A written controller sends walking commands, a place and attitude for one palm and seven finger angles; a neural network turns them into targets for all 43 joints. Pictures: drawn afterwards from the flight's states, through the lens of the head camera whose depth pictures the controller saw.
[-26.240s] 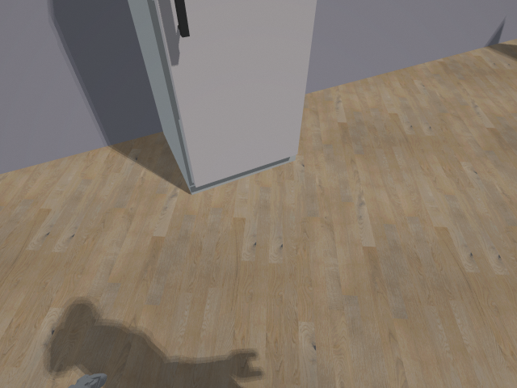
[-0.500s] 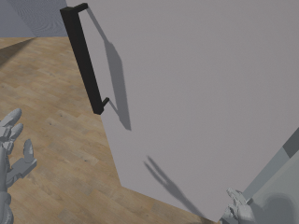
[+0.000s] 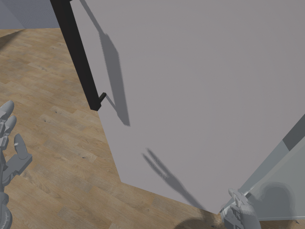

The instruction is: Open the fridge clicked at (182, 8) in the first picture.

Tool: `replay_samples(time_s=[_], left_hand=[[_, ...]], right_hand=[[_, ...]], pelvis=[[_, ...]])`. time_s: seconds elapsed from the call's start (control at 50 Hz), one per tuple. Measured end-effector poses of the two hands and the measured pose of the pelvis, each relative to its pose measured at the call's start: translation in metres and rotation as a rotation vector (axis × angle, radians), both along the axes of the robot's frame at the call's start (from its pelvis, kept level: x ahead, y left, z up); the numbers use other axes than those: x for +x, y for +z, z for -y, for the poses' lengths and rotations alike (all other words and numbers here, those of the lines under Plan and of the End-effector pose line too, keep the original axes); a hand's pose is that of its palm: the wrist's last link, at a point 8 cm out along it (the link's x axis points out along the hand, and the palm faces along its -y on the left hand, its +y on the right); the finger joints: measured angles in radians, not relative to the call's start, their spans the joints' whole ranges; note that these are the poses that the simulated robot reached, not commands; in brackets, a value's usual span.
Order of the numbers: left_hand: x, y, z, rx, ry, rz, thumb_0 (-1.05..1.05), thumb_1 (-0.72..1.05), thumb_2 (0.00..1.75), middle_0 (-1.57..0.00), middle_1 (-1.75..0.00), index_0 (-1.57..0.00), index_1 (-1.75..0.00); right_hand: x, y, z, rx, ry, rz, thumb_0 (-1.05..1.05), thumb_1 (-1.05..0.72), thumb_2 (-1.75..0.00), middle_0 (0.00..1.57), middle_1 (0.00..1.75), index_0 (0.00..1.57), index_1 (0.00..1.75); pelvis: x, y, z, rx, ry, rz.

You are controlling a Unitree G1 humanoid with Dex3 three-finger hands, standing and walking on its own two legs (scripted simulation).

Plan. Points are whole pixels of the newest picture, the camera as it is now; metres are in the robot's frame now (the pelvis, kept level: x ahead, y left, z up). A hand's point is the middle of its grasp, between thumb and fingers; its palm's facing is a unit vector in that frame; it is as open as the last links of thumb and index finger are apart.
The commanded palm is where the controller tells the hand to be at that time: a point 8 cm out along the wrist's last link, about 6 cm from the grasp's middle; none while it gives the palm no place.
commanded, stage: step back with the hand held close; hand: left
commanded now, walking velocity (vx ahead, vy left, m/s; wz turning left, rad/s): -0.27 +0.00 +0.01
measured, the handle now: (87, 60) +0.46 +0.22 +0.22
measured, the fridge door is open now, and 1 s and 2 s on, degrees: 70 70 70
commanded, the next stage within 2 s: stop stepping back and stand still in 1.06 s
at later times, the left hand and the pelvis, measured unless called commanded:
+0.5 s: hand out of the picture +0.13 +0.29 +0.15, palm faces +0.48 -0.77 -0.43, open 7.4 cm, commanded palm +0.07 +0.31 +0.18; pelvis -0.06 +0.01 -0.01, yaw +0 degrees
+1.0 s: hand out of the picture +0.09 +0.26 +0.16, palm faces +0.34 -0.81 -0.47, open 7.4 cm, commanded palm +0.01 +0.31 +0.18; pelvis -0.14 +0.02 -0.01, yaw -3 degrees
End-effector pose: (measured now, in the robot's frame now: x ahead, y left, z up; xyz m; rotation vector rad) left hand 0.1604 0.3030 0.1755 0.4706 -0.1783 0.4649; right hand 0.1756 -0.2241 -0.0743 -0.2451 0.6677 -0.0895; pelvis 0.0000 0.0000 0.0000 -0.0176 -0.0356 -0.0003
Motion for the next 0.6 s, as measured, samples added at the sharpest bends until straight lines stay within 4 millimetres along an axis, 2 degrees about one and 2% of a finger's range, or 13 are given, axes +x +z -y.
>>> replay_samples(time_s=[0.08, 0.16, 0.36, 0.5, 0.6], left_hand=[[0.004, -0.009, 0.000, 0.014, -0.052, -0.042, 0.01, 0.89, 0.90, -0.21, -0.30, -0.21, -0.30], [-0.001, -0.013, -0.004, 0.042, -0.091, -0.076, 0.01, 0.89, 0.90, -0.21, -0.30, -0.21, -0.30], [-0.041, 0.001, -0.019, 0.113, -0.071, 0.020, 0.01, 0.89, 0.90, -0.22, -0.30, -0.21, -0.30], [-0.070, -0.008, -0.020, 0.075, -0.015, 0.054, 0.01, 0.89, 0.90, -0.21, -0.30, -0.21, -0.30], [-0.077, -0.014, -0.017, 0.024, -0.053, 0.100, 0.01, 0.89, 0.90, -0.21, -0.30, -0.21, -0.30]], right_hand=[[-0.012, 0.000, 0.002, -0.014, -0.038, -0.039, 0.01, -0.90, -0.90, 0.20, 0.30, 0.20, 0.30], [-0.025, 0.001, 0.000, -0.026, -0.073, -0.065, 0.01, -0.90, -0.90, 0.20, 0.30, 0.20, 0.30], [-0.048, 0.002, -0.017, -0.030, -0.040, -0.037, 0.01, -0.90, -0.90, 0.20, 0.30, 0.20, 0.30], [-0.066, -0.004, -0.021, -0.016, -0.005, -0.012, 0.01, -0.90, -0.90, 0.20, 0.30, 0.21, 0.30], [-0.088, -0.006, -0.017, -0.065, -0.005, -0.045, 0.01, -0.90, -0.90, 0.20, 0.30, 0.21, 0.30]], pelvis=[[-0.007, -0.001, -0.006, 0.003, -0.007, -0.022], [-0.014, -0.002, -0.012, 0.007, -0.012, -0.033], [-0.043, -0.009, -0.017, 0.001, 0.001, -0.028], [-0.063, -0.014, -0.014, -0.010, 0.008, -0.021], [-0.077, -0.017, -0.021, -0.014, 0.003, -0.016]])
